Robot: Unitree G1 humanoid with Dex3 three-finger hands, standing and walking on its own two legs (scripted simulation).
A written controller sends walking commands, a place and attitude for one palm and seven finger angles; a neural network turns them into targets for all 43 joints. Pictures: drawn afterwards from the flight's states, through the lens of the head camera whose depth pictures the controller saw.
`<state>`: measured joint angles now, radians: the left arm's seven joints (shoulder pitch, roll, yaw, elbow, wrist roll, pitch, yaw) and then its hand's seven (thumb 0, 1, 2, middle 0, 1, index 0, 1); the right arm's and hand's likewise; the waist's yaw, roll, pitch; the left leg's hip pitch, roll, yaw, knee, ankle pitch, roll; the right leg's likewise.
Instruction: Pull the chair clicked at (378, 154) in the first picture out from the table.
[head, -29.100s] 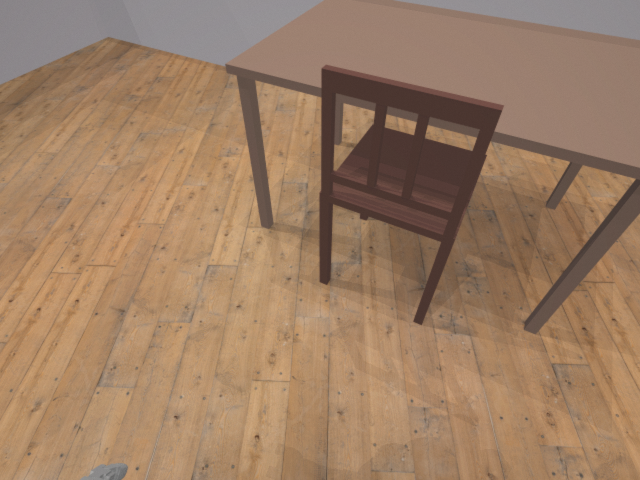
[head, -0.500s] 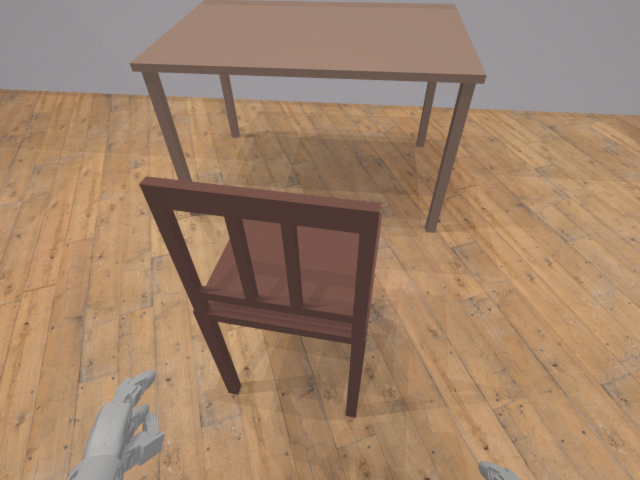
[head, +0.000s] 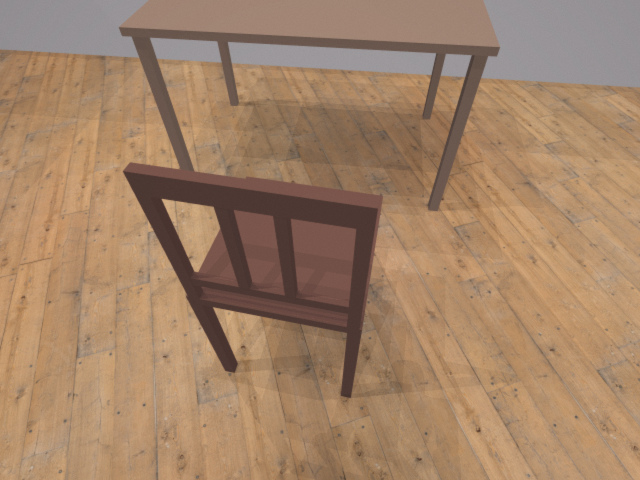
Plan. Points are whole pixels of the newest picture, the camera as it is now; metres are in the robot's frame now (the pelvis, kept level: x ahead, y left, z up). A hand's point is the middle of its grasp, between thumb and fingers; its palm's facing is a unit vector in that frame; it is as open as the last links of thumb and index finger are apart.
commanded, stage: let the arm hang, fingers relaxed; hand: left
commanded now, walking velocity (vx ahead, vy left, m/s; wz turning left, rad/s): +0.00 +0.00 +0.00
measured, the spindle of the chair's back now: (235, 249) +0.51 +0.20 -0.10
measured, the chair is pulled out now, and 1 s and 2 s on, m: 0.69 0.69 0.69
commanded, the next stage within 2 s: look to check the result in 0.44 s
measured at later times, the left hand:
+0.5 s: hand out of the picture +0.00 +0.15 -0.17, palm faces +0.03 -0.98 -0.18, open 7.3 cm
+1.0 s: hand out of the picture +0.01 +0.14 -0.17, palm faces +0.04 -0.98 -0.18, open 7.3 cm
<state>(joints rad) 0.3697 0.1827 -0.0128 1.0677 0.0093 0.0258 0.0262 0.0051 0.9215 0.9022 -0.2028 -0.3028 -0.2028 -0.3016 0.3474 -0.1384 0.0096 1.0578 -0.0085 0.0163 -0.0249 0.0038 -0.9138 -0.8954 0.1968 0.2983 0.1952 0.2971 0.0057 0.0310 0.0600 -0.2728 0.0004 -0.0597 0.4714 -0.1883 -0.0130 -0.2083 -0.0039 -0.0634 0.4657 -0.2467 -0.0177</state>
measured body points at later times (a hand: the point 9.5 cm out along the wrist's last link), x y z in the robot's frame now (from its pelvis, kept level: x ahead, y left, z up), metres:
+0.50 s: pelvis +0.01 -0.02 +0.00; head +0.03 -0.02 +0.45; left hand +0.00 +0.20 -0.16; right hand -0.02 -0.22 -0.17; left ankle +0.04 +0.13 -0.74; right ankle +0.00 -0.11 -0.74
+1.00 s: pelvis +0.01 -0.02 +0.00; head +0.03 -0.02 +0.45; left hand +0.01 +0.20 -0.16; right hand -0.01 -0.22 -0.16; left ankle +0.04 +0.13 -0.74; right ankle +0.00 -0.11 -0.74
